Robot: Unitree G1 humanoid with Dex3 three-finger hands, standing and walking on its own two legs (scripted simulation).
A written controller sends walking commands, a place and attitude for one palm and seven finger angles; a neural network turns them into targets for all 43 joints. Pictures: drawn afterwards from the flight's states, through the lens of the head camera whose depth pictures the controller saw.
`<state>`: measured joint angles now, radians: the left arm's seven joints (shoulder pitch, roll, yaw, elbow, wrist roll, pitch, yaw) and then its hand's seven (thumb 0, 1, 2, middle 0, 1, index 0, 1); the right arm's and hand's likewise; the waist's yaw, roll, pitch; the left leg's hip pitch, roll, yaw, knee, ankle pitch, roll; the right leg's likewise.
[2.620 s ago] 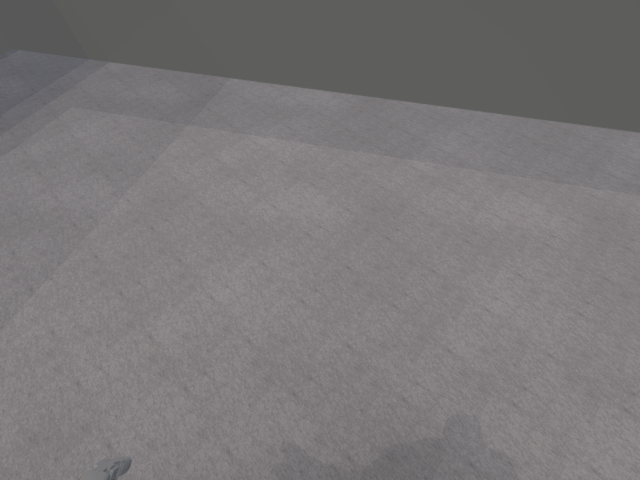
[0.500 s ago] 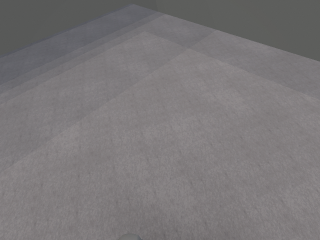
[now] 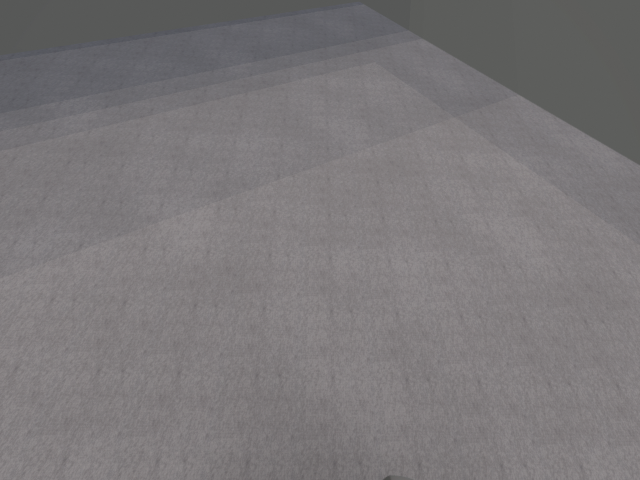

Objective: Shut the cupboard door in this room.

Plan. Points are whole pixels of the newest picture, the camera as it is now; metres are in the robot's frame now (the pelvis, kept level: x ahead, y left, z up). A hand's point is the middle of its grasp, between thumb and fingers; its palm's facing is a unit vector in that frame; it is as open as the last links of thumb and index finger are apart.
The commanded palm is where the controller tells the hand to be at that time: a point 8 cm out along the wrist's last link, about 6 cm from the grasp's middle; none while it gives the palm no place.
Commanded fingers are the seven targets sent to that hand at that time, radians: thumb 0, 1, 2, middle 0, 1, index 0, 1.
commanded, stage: turn or walk to find it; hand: left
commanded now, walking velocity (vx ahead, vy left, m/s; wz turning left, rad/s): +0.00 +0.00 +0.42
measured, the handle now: out of the picture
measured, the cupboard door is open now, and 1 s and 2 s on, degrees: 84 84 84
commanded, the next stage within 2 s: none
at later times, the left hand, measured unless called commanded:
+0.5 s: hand out of the picture +0.03 +0.13 -0.14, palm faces +0.23 -0.93 -0.27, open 7.4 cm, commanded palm none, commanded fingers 0.00 0.90 0.90 -0.20 -0.30 -0.20 -0.30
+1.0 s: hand out of the picture -0.15 +0.17 -0.19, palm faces +0.49 -0.84 -0.23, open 7.4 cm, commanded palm none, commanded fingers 0.00 0.90 0.90 -0.20 -0.30 -0.20 -0.30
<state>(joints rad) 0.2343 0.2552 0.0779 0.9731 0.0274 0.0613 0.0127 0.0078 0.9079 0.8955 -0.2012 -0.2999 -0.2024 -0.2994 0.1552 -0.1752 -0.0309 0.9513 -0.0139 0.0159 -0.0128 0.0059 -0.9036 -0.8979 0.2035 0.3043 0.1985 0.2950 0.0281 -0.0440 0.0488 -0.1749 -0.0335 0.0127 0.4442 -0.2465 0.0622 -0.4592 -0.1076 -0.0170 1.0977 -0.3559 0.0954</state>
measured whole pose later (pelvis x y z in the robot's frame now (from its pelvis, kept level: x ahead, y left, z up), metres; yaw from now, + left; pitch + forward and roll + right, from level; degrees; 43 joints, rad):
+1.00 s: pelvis -0.06 -0.02 -0.01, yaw +26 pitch +0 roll -1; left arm 0.27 0.26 0.07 1.01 0.03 0.08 0.01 0.01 0.91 0.90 -0.20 -0.30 -0.20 -0.30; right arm 0.12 -0.19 -0.03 0.95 -0.02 0.02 -0.01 0.01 -0.91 -0.90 0.20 0.30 0.20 0.29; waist 0.04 -0.05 0.06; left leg -0.21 -0.01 0.05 0.52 -0.30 0.06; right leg -0.43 -0.11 -0.08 1.06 -0.44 0.07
